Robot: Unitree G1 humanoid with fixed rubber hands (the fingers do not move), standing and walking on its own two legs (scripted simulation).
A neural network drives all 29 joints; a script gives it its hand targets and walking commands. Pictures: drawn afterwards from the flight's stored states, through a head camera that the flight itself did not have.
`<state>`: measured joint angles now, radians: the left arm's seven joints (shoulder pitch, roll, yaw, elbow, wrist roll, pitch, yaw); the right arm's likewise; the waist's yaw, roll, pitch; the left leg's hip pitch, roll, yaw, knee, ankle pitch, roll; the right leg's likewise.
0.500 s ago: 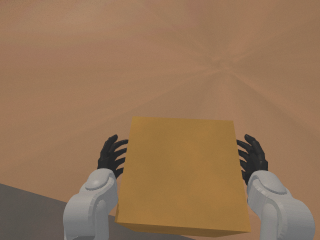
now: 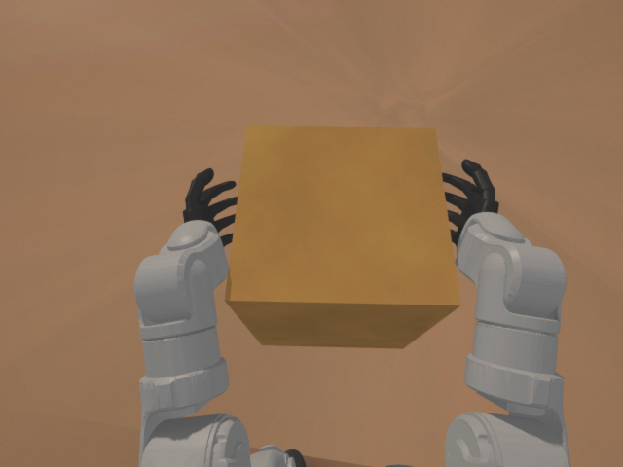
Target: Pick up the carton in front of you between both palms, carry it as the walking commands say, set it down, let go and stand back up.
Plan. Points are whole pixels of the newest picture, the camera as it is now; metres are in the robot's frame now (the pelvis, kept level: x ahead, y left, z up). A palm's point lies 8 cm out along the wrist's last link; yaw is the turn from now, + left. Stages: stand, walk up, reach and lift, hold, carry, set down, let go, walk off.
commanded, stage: carry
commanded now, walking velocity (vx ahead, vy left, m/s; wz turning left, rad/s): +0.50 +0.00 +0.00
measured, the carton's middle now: (335, 252) +0.37 -0.01 +0.04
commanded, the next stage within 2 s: none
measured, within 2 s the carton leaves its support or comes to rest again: neither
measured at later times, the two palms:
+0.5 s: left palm (215, 36) +0.68 +0.15 +0.17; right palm (416, 20) +0.71 -0.16 +0.17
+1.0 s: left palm out of the picture +1.02 +0.16 +0.20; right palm out of the picture +1.01 -0.15 +0.21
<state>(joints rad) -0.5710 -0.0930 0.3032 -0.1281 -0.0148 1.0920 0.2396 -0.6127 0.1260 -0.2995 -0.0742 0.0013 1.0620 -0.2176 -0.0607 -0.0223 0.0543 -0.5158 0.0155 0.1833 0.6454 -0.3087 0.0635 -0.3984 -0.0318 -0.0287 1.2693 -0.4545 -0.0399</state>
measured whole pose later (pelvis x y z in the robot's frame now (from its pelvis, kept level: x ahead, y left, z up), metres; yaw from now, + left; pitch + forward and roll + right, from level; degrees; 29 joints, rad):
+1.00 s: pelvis +0.66 +0.01 +0.08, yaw +0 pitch +6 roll +0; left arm -0.54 -0.14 0.32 -0.19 0.03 1.06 0.23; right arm -0.56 0.13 -0.29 -0.16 0.03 1.06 -0.20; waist -0.06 -0.01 0.00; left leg -0.25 0.00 0.12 0.45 -0.39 0.04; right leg -0.75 -0.06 -0.05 1.01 -0.33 -0.04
